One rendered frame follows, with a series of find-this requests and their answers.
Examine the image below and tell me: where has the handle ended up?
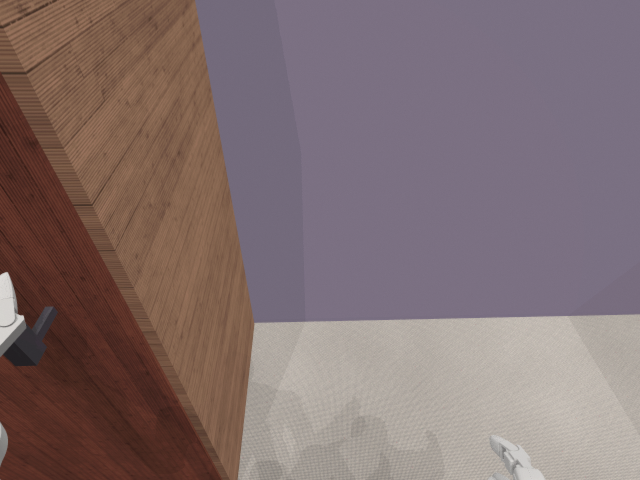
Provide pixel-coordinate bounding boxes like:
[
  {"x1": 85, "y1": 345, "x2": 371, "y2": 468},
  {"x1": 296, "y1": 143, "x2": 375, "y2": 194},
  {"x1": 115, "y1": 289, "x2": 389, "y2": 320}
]
[{"x1": 3, "y1": 306, "x2": 58, "y2": 366}]

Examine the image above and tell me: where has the robot left hand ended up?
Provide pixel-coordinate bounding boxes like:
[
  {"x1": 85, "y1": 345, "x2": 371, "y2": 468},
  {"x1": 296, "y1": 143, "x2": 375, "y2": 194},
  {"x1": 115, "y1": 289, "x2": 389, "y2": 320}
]
[{"x1": 0, "y1": 272, "x2": 26, "y2": 357}]

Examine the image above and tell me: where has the robot right hand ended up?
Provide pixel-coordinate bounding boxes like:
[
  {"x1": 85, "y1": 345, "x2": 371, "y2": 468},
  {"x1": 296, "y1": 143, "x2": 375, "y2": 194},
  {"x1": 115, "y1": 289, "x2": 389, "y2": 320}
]
[{"x1": 488, "y1": 435, "x2": 546, "y2": 480}]

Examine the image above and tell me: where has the wardrobe door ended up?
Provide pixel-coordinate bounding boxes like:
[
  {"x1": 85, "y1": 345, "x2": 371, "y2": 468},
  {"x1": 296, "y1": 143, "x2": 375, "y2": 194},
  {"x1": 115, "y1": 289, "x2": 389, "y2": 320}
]
[{"x1": 0, "y1": 72, "x2": 222, "y2": 480}]

